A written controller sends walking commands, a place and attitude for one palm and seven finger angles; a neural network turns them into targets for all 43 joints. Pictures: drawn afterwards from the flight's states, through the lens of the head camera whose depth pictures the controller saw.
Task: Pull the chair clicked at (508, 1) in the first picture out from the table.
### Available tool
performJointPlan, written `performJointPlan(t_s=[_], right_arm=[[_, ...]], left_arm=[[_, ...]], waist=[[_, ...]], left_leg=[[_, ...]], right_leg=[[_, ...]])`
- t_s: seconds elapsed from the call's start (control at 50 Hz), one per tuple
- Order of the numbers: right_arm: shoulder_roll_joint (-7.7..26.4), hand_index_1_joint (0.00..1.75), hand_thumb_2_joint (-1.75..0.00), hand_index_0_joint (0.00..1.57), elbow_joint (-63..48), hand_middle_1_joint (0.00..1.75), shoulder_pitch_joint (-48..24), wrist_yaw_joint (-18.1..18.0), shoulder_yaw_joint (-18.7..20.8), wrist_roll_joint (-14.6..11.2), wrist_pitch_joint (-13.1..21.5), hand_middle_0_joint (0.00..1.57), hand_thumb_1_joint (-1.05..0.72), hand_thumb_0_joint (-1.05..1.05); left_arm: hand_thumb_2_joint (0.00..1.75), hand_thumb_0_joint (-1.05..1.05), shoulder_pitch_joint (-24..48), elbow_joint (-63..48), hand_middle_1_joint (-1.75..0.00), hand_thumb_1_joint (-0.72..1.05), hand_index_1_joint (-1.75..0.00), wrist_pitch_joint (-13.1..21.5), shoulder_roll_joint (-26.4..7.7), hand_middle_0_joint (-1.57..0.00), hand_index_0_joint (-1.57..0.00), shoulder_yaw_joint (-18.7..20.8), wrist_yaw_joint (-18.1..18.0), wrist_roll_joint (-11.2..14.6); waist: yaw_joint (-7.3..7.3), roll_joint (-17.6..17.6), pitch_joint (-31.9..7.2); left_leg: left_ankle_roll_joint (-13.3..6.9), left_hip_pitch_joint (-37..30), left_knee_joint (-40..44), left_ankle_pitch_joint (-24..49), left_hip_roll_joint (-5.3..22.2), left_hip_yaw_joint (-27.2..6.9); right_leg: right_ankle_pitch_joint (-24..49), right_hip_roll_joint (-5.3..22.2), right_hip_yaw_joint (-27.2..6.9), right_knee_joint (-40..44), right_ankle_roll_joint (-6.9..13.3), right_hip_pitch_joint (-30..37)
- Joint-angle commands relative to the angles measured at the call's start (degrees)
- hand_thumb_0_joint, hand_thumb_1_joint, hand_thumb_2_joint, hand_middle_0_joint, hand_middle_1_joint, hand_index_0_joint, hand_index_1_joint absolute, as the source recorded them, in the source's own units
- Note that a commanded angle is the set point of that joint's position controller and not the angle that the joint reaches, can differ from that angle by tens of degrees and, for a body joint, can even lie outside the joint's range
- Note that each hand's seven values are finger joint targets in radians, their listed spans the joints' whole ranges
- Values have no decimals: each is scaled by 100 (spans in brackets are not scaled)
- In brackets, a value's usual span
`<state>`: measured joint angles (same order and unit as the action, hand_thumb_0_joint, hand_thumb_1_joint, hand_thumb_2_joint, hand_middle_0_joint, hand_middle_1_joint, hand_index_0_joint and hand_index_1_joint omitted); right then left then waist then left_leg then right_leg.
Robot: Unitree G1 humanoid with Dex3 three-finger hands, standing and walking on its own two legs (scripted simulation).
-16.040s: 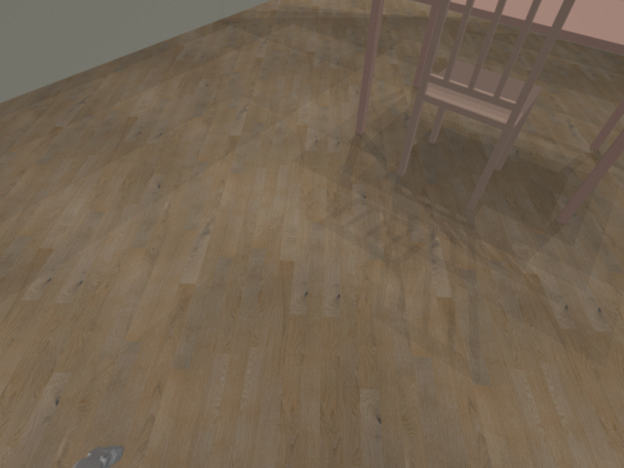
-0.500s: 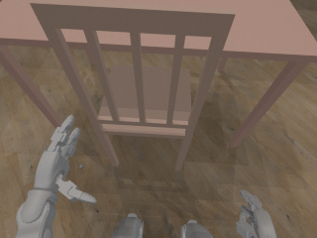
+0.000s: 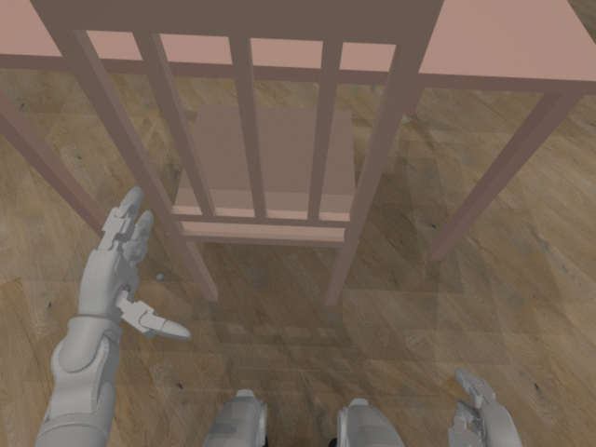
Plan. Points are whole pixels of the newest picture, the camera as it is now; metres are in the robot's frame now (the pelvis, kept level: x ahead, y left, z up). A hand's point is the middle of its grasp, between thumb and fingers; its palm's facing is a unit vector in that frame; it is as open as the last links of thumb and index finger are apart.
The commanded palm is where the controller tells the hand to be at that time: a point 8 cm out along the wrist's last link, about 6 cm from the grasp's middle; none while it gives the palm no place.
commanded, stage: aim the fingers beside a spindle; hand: left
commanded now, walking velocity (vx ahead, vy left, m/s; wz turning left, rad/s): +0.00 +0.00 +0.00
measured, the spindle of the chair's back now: (253, 149) +0.52 +0.09 +0.04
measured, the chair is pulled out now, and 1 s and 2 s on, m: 0.00 0.00 0.00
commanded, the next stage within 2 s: push the fingers through the gap in 1.32 s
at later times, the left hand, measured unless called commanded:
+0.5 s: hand (188, 249) +0.37 +0.17 +0.00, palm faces -0.03 -1.00 -0.04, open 16.9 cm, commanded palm +0.35 +0.22 +0.01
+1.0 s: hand (185, 246) +0.38 +0.18 +0.00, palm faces -0.01 -1.00 -0.05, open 16.9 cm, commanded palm +0.36 +0.22 +0.00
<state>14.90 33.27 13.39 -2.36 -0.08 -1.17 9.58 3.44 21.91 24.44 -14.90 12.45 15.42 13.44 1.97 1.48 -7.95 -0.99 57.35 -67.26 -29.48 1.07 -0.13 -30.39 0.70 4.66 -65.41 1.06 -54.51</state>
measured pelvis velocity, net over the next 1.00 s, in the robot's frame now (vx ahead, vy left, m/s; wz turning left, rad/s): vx -0.01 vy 0.00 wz -0.01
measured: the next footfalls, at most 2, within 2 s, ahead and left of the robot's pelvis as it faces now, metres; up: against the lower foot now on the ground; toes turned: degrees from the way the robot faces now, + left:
none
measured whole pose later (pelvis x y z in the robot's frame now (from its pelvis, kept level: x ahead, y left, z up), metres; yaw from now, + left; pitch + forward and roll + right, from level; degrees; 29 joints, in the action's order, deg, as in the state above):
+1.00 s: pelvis -0.01 +0.00 -0.02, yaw -1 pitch +23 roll -2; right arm 14.6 34.5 13.6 -0.5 -0.1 -0.4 3.4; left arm 18.5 35.8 28.4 -14.9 13.3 10.9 9.9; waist 3.4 1.5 -8.4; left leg -1.4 64.8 -72.1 -30.7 1.2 0.5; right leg -31.4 0.7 3.9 -70.4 0.8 -62.3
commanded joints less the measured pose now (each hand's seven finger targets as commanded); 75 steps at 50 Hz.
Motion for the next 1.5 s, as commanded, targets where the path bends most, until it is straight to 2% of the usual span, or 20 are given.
performJointPlan(t_s=[0.0,0.08,0.1,0.16,0.32,0.46,0.54,0.58,0.64,0.8,0.84,0.92,1.06,1.08,1.18,1.22,1.28,1.34,1.38,1.48], right_arm=[[796,30,-90,20,-640,30,121,-28,319,21,196,20,-90,0],[802,30,-90,20,-638,30,126,-7,303,23,81,20,-90,0],[774,30,-90,20,-635,30,114,-1,293,29,75,20,-90,0],[788,30,-90,20,-628,30,168,13,308,48,45,20,-90,0],[808,30,-90,20,-500,30,253,51,324,62,-82,20,-90,0],[818,30,-90,20,-443,30,312,78,324,106,-234,20,-90,0],[815,30,-90,20,-441,30,367,111,316,104,-326,20,-90,0],[794,30,-90,20,-440,30,364,147,331,108,-352,20,-90,0],[813,30,-90,20,-470,30,379,173,331,91,-395,20,-90,0],[804,30,-90,20,-474,30,377,150,329,102,-461,20,-90,0],[775,30,-90,20,-489,30,368,152,323,97,-432,20,-90,0],[800,30,-90,20,-428,30,370,144,321,88,-441,20,-90,0],[835,30,-90,20,-393,30,387,120,344,87,-397,20,-90,0],[839,30,-90,20,-432,30,396,134,353,103,-401,20,-90,0],[796,30,-90,20,-498,30,337,176,321,105,-468,20,-90,0],[790,30,-90,20,-498,30,321,183,317,107,-489,20,-90,0],[770,30,-90,20,-560,30,311,193,330,96,-476,20,-90,0],[768,30,-90,20,-539,30,322,194,336,86,-461,20,-90,0],[793,30,-90,20,-527,30,305,191,353,87,-459,20,-90,0],[806,30,-90,20,-378,30,294,128,320,113,-438,20,-90,0]], left_arm=[[30,0,1245,-1025,-8,-50,-8,406,-775,-6,-6,247,-37,34],[30,0,1415,-675,-8,-50,-8,372,-987,-6,-6,479,-95,-34],[30,0,1674,-752,-8,-50,-8,398,-824,-6,-6,300,-100,-53],[30,0,1857,-793,-8,-50,-8,460,-918,-6,-6,389,-180,-62],[30,0,2413,-237,-8,-50,-8,491,-591,-6,-6,30,-295,-209],[30,0,3032,-10,-8,-50,-8,639,-937,-6,-6,348,-524,-342],[30,0,2915,244,-8,-50,-8,679,-1019,-6,-6,464,-547,-358],[30,0,2899,221,-8,-50,-8,706,-827,-6,-6,291,-533,-376],[30,0,2830,354,-8,-50,-8,680,-712,-6,-6,178,-514,-367],[30,0,2969,111,-8,-50,-8,813,-1081,-6,-6,504,-541,-344],[30,0,3044,-54,-8,-50,-8,852,-931,-6,-6,359,-508,-318],[30,0,2873,287,-8,-50,-8,752,-812,-6,-6,271,-429,-289],[30,0,3351,184,-8,-50,-8,772,-706,-6,-6,97,-421,-303],[30,0,3081,134,-8,-50,-8,767,-814,-6,-6,239,-445,-295],[30,0,2740,137,-8,-50,-8,726,-980,-6,-6,432,-548,-352],[30,0,2812,138,-8,-50,-8,716,-888,-6,-6,362,-558,-338],[30,0,2516,-89,-8,-50,-8,754,-793,-6,-6,290,-521,-322],[30,0,2609,-210,-8,-50,-8,750,-555,-6,-6,-10,-484,-307],[30,0,2323,-167,-8,-50,-8,709,-585,-6,-6,58,-502,-275],[30,0,3280,12,-8,-50,-8,805,-766,-6,-6,132,-624,-390]], waist=[[98,66,-2002],[29,116,-1950],[87,150,-2026],[53,221,-2254],[218,98,-2181],[182,176,-2568],[176,10,-2656],[149,274,-2638],[207,85,-2534],[165,61,-2608],[196,298,-2666],[260,74,-2419],[324,254,-2500],[200,342,-2651],[124,226,-2604],[200,26,-2556],[130,235,-2679],[258,281,-2514],[207,117,-2473],[337,198,-2295]], left_leg=[[-23,-1470,759,1774,-45,-237],[-8,-1219,728,1629,-61,-202],[-17,-1296,700,1663,-58,-215],[3,-1446,667,1805,-48,-256],[12,-1325,530,1675,-29,-292],[11,-1256,380,1749,-53,-262],[0,-1160,329,1934,-50,-240],[34,-1269,342,1969,-43,-241],[6,-1077,332,1787,-52,-230],[-20,-1002,332,1725,-60,-207],[-17,-1176,337,1797,-68,-205],[-19,-1051,341,1676,-55,-222],[-4,-1330,310,1654,-28,-315],[17,-1406,330,1800,-39,-310],[13,-1198,337,1877,-55,-246],[-16,-1079,306,1831,-59,-218],[15,-1333,367,2023,-50,-226],[17,-1438,372,2033,-20,-274],[15,-1373,395,1886,-22,-274],[1,-1162,322,1509,-55,-292]], right_leg=[[1664,-89,-262,765,32,827],[1573,-92,-288,700,47,812],[1593,-88,-282,671,43,748],[1624,-91,-263,620,56,718],[1478,-77,-234,521,47,338],[1565,-82,-286,394,55,385],[1804,-112,-292,330,63,524],[1782,-96,-282,314,73,396],[1661,-109,-283,331,66,381],[1689,-108,-343,342,52,549],[1703,-110,-337,349,61,491],[1616,-116,-316,404,48,404],[1403,-113,-260,362,65,21],[1506,-109,-263,342,80,150],[1703,-125,-286,313,69,399],[1763,-128,-311,339,47,473],[1845,-132,-279,338,70,496],[1763,-141,-228,358,72,278],[1661,-139,-236,409,60,323],[1322,-125,-269,389,64,64]])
